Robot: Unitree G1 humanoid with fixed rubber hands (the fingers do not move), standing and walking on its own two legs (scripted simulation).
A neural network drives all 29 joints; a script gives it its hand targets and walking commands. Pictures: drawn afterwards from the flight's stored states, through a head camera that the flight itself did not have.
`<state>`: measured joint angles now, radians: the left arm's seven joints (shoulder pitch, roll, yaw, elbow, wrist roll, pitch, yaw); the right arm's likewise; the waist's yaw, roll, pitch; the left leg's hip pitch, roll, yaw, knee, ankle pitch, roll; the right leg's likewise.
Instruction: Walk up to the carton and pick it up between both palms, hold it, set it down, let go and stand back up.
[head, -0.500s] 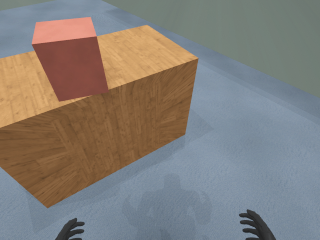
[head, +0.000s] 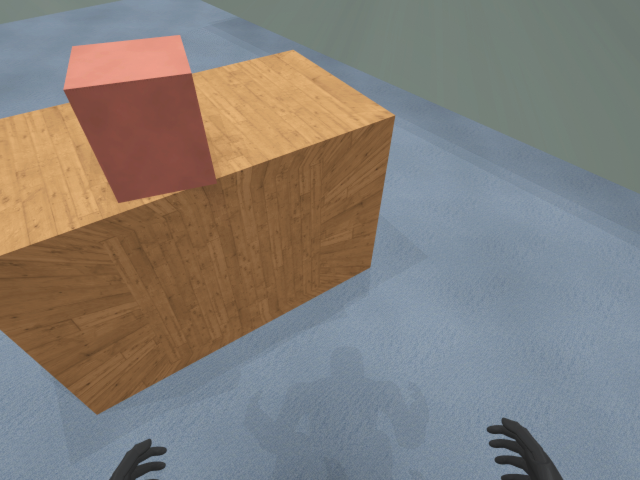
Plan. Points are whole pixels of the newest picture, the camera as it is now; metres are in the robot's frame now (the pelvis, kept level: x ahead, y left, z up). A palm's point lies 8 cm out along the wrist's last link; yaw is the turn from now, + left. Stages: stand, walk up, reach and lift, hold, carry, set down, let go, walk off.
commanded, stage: stand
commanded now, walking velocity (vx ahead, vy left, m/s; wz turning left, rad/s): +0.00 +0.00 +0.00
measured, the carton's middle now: (149, 119) +0.81 +0.36 +0.05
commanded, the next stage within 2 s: walk up in 0.12 s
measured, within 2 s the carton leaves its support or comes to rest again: neither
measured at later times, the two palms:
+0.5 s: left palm out of the picture +0.10 +0.29 -0.08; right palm out of the picture +0.14 -0.27 -0.07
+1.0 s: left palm (26, 422) +0.23 +0.39 -0.07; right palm (488, 451) +0.18 -0.21 -0.07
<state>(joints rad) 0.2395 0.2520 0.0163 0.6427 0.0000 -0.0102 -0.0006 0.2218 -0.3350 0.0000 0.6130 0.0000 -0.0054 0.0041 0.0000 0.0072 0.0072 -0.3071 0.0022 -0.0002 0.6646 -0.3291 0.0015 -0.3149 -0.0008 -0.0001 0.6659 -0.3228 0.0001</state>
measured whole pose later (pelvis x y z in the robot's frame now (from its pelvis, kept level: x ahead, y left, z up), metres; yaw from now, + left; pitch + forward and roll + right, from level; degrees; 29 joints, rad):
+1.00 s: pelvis +0.12 +0.08 +0.01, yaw +11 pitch -1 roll +1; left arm 0.16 0.37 0.09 0.60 0.00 0.00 -0.03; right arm 0.55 -0.36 0.00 0.62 0.00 -0.03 -0.01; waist 0.00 -0.07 0.05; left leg -0.23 -0.04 -0.08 0.59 -0.35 0.01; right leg -0.58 -0.09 -0.02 1.00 -0.40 -0.01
